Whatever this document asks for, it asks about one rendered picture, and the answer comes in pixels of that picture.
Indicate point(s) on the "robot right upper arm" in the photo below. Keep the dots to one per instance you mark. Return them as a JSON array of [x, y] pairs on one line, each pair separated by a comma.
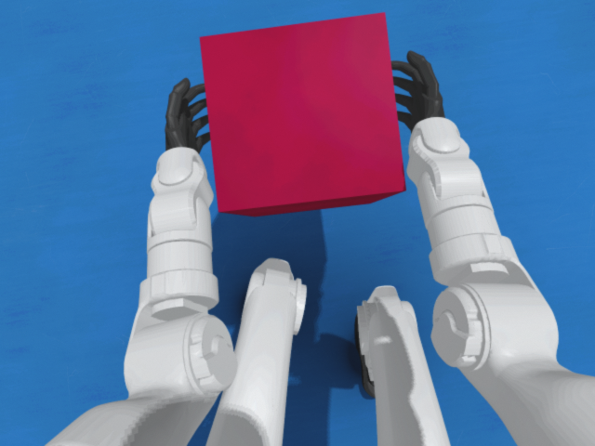
[[504, 339]]

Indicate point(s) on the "robot left upper arm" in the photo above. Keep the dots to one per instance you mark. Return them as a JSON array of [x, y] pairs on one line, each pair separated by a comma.
[[174, 372]]

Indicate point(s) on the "robot shin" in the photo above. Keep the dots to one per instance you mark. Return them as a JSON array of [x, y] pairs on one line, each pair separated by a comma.
[[386, 291], [258, 275]]

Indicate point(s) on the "left robot forearm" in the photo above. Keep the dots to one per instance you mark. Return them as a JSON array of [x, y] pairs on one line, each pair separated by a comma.
[[180, 280]]

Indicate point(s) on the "robot left shin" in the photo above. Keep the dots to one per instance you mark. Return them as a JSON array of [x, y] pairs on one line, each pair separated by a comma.
[[258, 275]]

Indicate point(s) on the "carton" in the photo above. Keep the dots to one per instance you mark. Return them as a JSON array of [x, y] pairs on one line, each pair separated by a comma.
[[303, 117]]

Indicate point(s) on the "right robot forearm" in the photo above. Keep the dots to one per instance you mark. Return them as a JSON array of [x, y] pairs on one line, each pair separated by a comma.
[[466, 242]]

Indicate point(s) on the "robot right shin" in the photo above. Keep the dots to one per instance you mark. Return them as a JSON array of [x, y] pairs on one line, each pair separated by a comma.
[[386, 291]]

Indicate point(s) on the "right robot hand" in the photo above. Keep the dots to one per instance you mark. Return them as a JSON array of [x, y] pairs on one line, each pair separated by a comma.
[[426, 100]]

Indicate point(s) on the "left robot hand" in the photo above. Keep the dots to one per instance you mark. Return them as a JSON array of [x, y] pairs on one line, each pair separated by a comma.
[[180, 129]]

